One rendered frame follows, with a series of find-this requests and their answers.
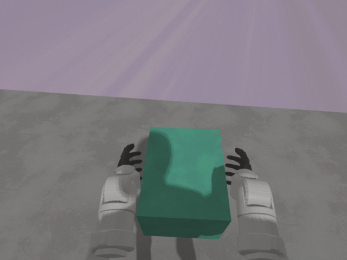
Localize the right robot forearm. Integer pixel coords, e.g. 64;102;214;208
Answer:
230;168;289;260

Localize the carton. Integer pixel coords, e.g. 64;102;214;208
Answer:
136;127;232;239

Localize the left robot forearm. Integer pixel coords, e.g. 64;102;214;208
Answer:
85;165;141;260

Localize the robot left hand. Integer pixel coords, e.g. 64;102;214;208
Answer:
118;144;142;180

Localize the robot right hand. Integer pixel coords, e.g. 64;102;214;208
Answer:
225;148;252;185

